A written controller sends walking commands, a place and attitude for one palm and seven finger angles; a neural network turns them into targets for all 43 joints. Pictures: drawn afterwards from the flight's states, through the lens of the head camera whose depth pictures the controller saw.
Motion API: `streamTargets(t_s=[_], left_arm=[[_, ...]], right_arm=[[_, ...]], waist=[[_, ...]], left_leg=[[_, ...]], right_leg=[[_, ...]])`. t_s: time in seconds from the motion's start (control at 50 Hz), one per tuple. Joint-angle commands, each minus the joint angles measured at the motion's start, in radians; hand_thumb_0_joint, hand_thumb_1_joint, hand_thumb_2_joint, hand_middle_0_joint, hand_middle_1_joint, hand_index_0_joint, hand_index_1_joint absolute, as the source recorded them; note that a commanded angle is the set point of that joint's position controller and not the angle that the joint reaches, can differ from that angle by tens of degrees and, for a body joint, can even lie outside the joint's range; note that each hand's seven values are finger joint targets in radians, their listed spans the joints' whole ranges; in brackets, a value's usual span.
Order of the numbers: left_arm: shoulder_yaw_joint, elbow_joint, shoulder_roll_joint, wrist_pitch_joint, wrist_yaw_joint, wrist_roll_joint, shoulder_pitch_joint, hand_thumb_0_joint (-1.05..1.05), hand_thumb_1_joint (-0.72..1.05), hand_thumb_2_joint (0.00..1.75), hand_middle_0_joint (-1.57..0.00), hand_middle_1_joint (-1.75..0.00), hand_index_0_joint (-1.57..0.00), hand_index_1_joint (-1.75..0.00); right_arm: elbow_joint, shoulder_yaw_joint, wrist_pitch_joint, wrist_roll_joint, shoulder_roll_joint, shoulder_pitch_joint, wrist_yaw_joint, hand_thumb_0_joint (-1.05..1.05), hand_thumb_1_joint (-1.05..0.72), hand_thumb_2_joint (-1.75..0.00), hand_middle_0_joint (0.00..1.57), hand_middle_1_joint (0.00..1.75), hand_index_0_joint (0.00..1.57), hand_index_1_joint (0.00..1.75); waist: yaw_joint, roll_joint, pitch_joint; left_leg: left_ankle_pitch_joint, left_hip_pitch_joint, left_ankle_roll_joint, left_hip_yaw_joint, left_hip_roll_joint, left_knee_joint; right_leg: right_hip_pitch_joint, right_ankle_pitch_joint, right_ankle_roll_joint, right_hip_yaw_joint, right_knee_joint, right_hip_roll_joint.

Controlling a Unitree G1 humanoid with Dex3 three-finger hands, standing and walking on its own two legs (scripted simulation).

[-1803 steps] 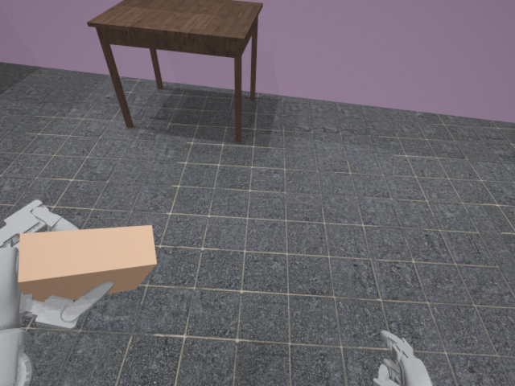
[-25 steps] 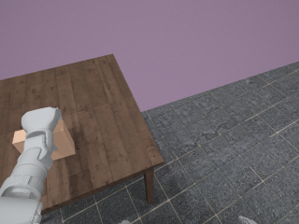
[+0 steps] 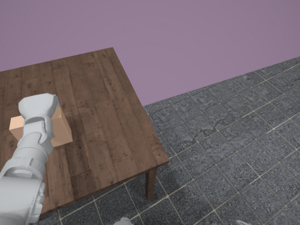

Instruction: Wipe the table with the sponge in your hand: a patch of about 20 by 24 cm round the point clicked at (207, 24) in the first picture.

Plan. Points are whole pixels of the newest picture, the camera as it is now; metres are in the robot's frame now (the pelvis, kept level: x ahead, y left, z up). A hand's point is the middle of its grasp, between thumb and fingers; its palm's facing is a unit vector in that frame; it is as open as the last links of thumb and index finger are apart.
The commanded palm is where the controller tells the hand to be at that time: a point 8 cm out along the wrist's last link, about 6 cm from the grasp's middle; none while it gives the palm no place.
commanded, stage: slide across to the middle lane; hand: left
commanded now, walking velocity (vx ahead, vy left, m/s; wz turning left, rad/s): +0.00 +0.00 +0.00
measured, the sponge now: (47, 134) +0.38 +0.33 -0.04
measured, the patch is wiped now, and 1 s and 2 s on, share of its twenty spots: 0.35 0.55 0.75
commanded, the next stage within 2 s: wipe back along the middle lane in 0.70 s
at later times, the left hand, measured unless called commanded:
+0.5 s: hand (65, 109) +0.44 +0.27 +0.02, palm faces -0.10 -0.02 -0.99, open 9.1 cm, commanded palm +0.41 +0.26 +0.07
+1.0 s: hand (74, 110) +0.43 +0.25 +0.02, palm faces -0.12 -0.01 -0.99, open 9.1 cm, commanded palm +0.40 +0.22 +0.06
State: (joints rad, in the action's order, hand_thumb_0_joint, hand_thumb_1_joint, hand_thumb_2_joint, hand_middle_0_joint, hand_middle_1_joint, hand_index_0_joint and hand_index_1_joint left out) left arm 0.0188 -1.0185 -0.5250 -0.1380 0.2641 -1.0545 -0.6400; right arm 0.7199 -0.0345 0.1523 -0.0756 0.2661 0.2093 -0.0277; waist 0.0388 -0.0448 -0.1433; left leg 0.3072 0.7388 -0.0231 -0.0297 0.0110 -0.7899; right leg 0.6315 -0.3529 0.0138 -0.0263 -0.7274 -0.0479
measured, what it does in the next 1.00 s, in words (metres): stands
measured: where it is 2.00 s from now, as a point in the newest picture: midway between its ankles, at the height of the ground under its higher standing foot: outside the picture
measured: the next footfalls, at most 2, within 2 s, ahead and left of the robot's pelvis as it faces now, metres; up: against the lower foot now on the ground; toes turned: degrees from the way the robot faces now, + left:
none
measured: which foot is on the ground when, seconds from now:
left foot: down 0.00-1.00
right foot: down 0.00-1.00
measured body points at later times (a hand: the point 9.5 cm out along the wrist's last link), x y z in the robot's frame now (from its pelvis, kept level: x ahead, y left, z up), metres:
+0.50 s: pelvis +0.02 +0.01 +0.01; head +0.07 +0.01 +0.45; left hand +0.44 +0.27 +0.07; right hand +0.09 -0.25 -0.13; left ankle +0.04 +0.10 -0.71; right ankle +0.00 -0.12 -0.71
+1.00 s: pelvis +0.03 +0.00 +0.01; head +0.08 -0.01 +0.46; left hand +0.44 +0.24 +0.07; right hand +0.14 -0.27 -0.12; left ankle +0.04 +0.10 -0.71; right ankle +0.00 -0.12 -0.71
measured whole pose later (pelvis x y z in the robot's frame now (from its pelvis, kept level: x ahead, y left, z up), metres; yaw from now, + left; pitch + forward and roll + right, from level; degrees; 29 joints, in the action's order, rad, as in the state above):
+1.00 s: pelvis +0.03 +0.00 +0.01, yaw +0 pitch +13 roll -2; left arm 0.16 -0.97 -0.34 -0.31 0.33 -0.99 -0.62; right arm 0.76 -0.05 0.20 -0.07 0.26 0.17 0.01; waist 0.02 -0.05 -0.15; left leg 0.32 0.59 -0.02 -0.02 0.01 -0.69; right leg 0.49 -0.35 0.02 -0.01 -0.62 -0.05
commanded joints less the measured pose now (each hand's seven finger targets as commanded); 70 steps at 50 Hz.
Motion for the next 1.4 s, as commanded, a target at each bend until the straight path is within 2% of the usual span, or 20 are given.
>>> streamTargets(t_s=[0.0,0.08,0.12,0.18,0.26,0.52,0.6,0.72,0.78,0.84,0.86,0.92,0.94,0.96,1.02,1.14,1.24,1.32,1.34,1.38], left_arm=[[-0.042,0.057,-0.242,-0.023,0.046,-0.033,-0.320,0.00,0.10,1.30,-1.20,-1.60,-1.20,-1.60],[0.016,0.097,-0.154,-0.021,0.042,-0.015,-0.330,0.00,0.10,1.30,-1.20,-1.60,-1.20,-1.60],[0.006,0.133,-0.155,-0.018,0.042,0.002,-0.367,0.00,0.10,1.30,-1.20,-1.60,-1.20,-1.60],[0.046,0.155,-0.110,-0.023,0.050,0.025,-0.424,0.00,0.10,1.30,-1.20,-1.60,-1.20,-1.60],[0.082,0.184,-0.038,-0.028,0.062,0.054,-0.446,0.00,0.10,1.30,-1.20,-1.60,-1.20,-1.60],[0.009,0.134,-0.074,-0.131,0.090,0.025,-0.320,0.00,0.10,1.30,-1.20,-1.60,-1.20,-1.60],[0.035,0.142,-0.048,-0.150,0.099,0.030,-0.328,0.00,0.10,1.30,-1.20,-1.60,-1.20,-1.60],[0.123,0.178,0.072,-0.154,0.083,0.047,-0.381,0.00,0.10,1.30,-1.20,-1.60,-1.20,-1.60],[0.131,0.173,0.071,-0.158,0.075,0.052,-0.388,0.00,0.10,1.30,-1.20,-1.60,-1.20,-1.60],[0.150,0.132,0.112,-0.162,0.064,0.056,-0.313,0.00,0.10,1.30,-1.20,-1.60,-1.20,-1.60],[0.129,0.134,0.084,-0.161,0.064,0.051,-0.309,0.00,0.10,1.30,-1.20,-1.60,-1.20,-1.60],[0.151,0.156,0.142,-0.158,0.060,0.062,-0.243,0.00,0.10,1.30,-1.20,-1.60,-1.20,-1.60],[0.127,0.133,0.111,-0.163,0.062,0.057,-0.202,0.00,0.10,1.30,-1.20,-1.60,-1.20,-1.60],[0.147,0.153,0.131,-0.162,0.062,0.059,-0.215,0.00,0.10,1.30,-1.20,-1.60,-1.20,-1.60],[0.131,0.194,0.138,-0.167,0.069,0.063,-0.135,0.00,0.10,1.30,-1.20,-1.60,-1.20,-1.60],[0.131,0.197,0.140,-0.220,0.075,0.073,-0.028,0.00,0.10,1.30,-1.20,-1.60,-1.20,-1.60],[0.125,0.251,0.114,-0.255,0.063,0.072,-0.014,0.00,0.10,1.30,-1.20,-1.60,-1.20,-1.60],[0.191,0.286,0.198,-0.267,0.050,0.074,0.006,0.00,0.10,1.30,-1.20,-1.60,-1.20,-1.60],[0.175,0.292,0.176,-0.270,0.049,0.073,0.037,0.00,0.10,1.30,-1.20,-1.60,-1.20,-1.60],[0.185,0.304,0.183,-0.274,0.046,0.072,0.030,0.00,0.10,1.30,-1.20,-1.60,-1.20,-1.60]], right_arm=[[-0.082,-0.052,-0.022,0.008,0.171,0.044,-0.010,0.00,-0.90,-0.90,0.20,0.30,0.20,0.30],[-0.087,-0.057,-0.019,0.011,0.157,0.046,-0.003,0.00,-0.90,-0.90,0.20,0.30,0.20,0.30],[-0.085,-0.057,-0.020,0.009,0.154,0.040,-0.005,0.00,-0.90,-0.90,0.20,0.30,0.20,0.30],[-0.073,-0.059,-0.020,0.007,0.152,0.041,-0.007,0.00,-0.90,-0.90,0.20,0.30,0.20,0.30],[-0.057,-0.063,-0.030,0.005,0.141,0.033,-0.006,0.00,-0.90,-0.90,0.20,0.30,0.20,0.30],[-0.063,-0.053,0.001,0.013,0.141,-0.015,0.023,0.00,-0.90,-0.90,0.20,0.30,0.20,0.30],[-0.065,-0.055,0.003,0.013,0.141,-0.020,0.027,0.00,-0.90,-0.90,0.20,0.30,0.20,0.30],[-0.053,-0.060,0.005,0.009,0.126,-0.035,0.029,0.00,-0.90,-0.90,0.20,0.30,0.20,0.30],[-0.047,-0.059,0.011,0.011,0.129,-0.035,0.026,0.00,-0.90,-0.90,0.20,0.30,0.20,0.30],[-0.048,-0.057,0.016,0.010,0.127,-0.040,0.027,0.00,-0.90,-0.90,0.20,0.30,0.20,0.30],[-0.047,-0.056,0.019,0.012,0.131,-0.041,0.027,0.00,-0.90,-0.90,0.20,0.30,0.20,0.30],[-0.064,-0.058,0.026,0.009,0.122,-0.064,0.031,0.00,-0.90,-0.90,0.20,0.30,0.20,0.30],[-0.062,-0.058,0.030,0.012,0.129,-0.056,0.031,0.00,-0.90,-0.90,0.20,0.30,0.20,0.30],[-0.067,-0.057,0.032,0.011,0.128,-0.064,0.031,0.00,-0.90,-0.90,0.20,0.30,0.20,0.30],[-0.083,-0.060,0.036,0.008,0.123,-0.085,0.036,0.00,-0.90,-0.90,0.20,0.30,0.20,0.30],[-0.095,-0.053,0.047,0.004,0.132,-0.114,0.038,0.00,-0.90,-0.90,0.20,0.30,0.20,0.30],[-0.113,-0.045,0.052,-0.003,0.130,-0.147,0.029,0.00,-0.90,-0.90,0.20,0.30,0.20,0.30],[-0.131,-0.045,0.050,-0.008,0.118,-0.163,0.031,0.00,-0.90,-0.90,0.20,0.30,0.20,0.30],[-0.137,-0.043,0.049,-0.006,0.122,-0.166,0.031,0.00,-0.90,-0.90,0.20,0.30,0.20,0.30],[-0.141,-0.040,0.049,-0.007,0.121,-0.174,0.028,0.00,-0.90,-0.90,0.20,0.30,0.20,0.30]], waist=[[0.040,0.025,-0.246],[0.040,-0.008,-0.297],[0.040,-0.027,-0.322],[0.063,0.003,-0.295],[0.064,-0.041,-0.300],[-0.003,0.004,-0.316],[0.015,0.029,-0.292],[0.041,0.000,-0.296],[0.041,0.004,-0.305],[0.029,0.016,-0.283],[0.025,0.038,-0.290],[0.014,0.036,-0.306],[0.002,0.060,-0.293],[0.011,0.064,-0.291],[-0.014,0.069,-0.318],[-0.023,0.128,-0.234],[-0.035,0.079,-0.220],[-0.027,0.072,-0.208],[-0.042,0.062,-0.204],[-0.039,0.071,-0.201]], left_leg=[[-0.095,-0.237,-0.031,-0.016,0.000,0.080],[-0.133,-0.296,-0.028,-0.020,0.006,0.077],[-0.144,-0.319,-0.025,-0.029,0.012,0.084],[-0.117,-0.333,-0.027,-0.036,0.015,0.097],[-0.127,-0.407,-0.020,-0.056,0.021,0.121],[-0.301,-0.389,-0.013,-0.019,0.011,0.145],[-0.302,-0.380,-0.020,-0.002,0.007,0.140],[-0.331,-0.434,-0.020,-0.001,0.011,0.140],[-0.332,-0.435,-0.022,0.003,0.007,0.138],[-0.335,-0.423,-0.021,0.004,0.003,0.139],[-0.335,-0.413,-0.019,0.002,0.004,0.140],[-0.369,-0.417,-0.019,0.012,0.000,0.137],[-0.361,-0.404,-0.019,0.009,0.000,0.136],[-0.356,-0.399,-0.021,0.015,-0.001,0.136],[-0.392,-0.405,-0.018,0.014,-0.002,0.140],[-0.337,-0.364,-0.020,0.022,-0.009,0.155],[-0.304,-0.380,-0.017,0.020,-0.014,0.175],[-0.296,-0.406,-0.015,0.011,-0.010,0.186],[-0.290,-0.410,-0.014,0.009,-0.011,0.185],[-0.274,-0.409,-0.015,0.010,-0.012,0.189]], right_leg=[[0.013,0.121,0.041,0.006,0.118,-0.002],[0.016,0.141,0.041,0.002,0.117,-0.006],[0.008,0.149,0.043,0.005,0.116,-0.006],[0.017,0.132,0.036,-0.001,0.131,-0.007],[0.028,0.131,0.040,-0.010,0.138,-0.009],[-0.154,0.307,0.048,-0.002,0.152,0.000],[-0.173,0.360,0.040,0.004,0.163,0.006],[-0.162,0.386,0.040,0.004,0.171,0.008],[-0.178,0.411,0.039,0.009,0.176,0.010],[-0.181,0.415,0.042,0.005,0.174,0.009],[-0.189,0.422,0.042,0.004,0.170,0.011],[-0.219,0.471,0.043,0.011,0.165,0.013],[-0.222,0.467,0.044,0.006,0.164,0.012],[-0.224,0.478,0.041,0.012,0.168,0.014],[-0.264,0.516,0.045,0.015,0.158,0.017],[-0.281,0.510,0.041,0.014,0.175,0.020],[-0.284,0.452,0.045,0.016,0.185,0.022],[-0.256,0.393,0.049,0.001,0.190,0.016],[-0.253,0.380,0.053,0.002,0.192,0.014],[-0.251,0.368,0.053,0.004,0.197,0.014]])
